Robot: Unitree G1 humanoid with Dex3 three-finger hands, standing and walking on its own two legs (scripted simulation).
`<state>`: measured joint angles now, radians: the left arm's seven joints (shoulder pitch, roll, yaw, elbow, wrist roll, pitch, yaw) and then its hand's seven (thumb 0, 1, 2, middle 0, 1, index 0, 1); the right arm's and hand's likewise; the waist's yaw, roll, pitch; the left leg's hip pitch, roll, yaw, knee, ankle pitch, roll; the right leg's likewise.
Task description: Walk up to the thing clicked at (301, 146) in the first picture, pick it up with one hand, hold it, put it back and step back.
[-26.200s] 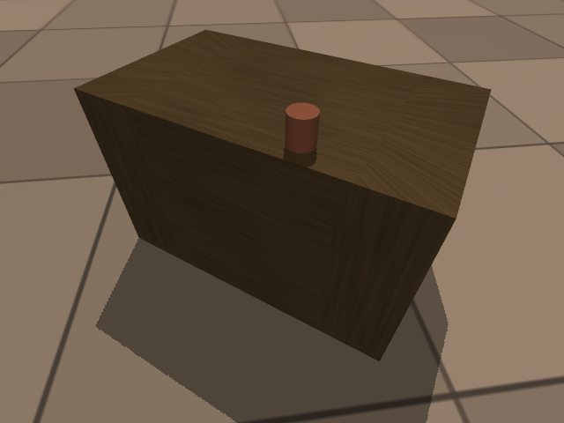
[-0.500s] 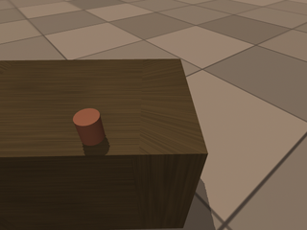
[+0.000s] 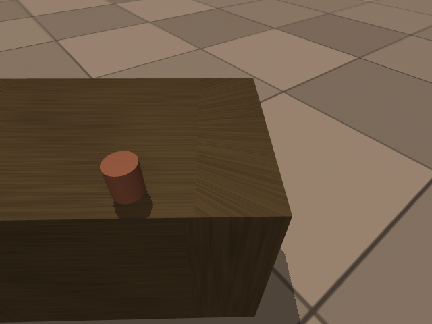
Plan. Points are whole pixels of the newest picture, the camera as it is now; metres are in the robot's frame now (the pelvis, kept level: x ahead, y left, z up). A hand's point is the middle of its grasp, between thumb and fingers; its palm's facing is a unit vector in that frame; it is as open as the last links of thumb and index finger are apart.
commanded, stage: home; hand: left
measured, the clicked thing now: (124, 177) +0.47 +0.23 +0.02
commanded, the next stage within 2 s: stand in 0.86 s
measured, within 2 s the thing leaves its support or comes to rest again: neither
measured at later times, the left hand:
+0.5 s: hand out of the picture +0.09 +0.25 -0.15, palm faces -0.03 -0.93 -0.36, open 17.5 cm
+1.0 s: hand out of the picture +0.09 +0.25 -0.15, palm faces -0.02 -0.93 -0.35, open 17.6 cm
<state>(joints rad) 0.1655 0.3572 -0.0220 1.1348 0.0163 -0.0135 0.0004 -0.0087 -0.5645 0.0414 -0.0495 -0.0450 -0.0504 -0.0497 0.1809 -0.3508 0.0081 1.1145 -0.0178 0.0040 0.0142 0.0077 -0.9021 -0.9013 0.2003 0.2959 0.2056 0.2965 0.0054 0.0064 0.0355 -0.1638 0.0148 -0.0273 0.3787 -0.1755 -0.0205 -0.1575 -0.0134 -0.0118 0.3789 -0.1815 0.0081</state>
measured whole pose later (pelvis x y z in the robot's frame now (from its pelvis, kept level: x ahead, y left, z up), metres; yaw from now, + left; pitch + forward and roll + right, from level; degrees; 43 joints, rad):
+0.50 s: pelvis +0.02 +0.00 +0.00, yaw +0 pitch -2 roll +0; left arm 0.10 0.35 -0.01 1.14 0.01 -0.01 0.00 -0.01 -0.55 0.05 -0.05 -0.05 -0.05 -0.05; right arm 0.11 -0.35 0.01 1.13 -0.01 0.00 0.01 0.01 -0.90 -0.90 0.20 0.30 0.21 0.30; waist 0.01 0.01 0.04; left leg -0.11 0.02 -0.03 0.32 -0.17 -0.02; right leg -0.11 -0.01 -0.01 0.32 -0.18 0.01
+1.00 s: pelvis +0.02 -0.01 +0.00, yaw +0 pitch -2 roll +0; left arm 0.12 0.34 -0.01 1.14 0.01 -0.01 0.00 -0.01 -0.57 0.04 -0.05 -0.05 -0.05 -0.05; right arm 0.13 -0.35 0.01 1.13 -0.01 0.00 0.01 0.01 -0.90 -0.90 0.20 0.30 0.21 0.30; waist 0.00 0.02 0.04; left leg -0.10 0.03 -0.03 0.31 -0.17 -0.03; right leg -0.10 0.00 -0.02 0.31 -0.18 0.00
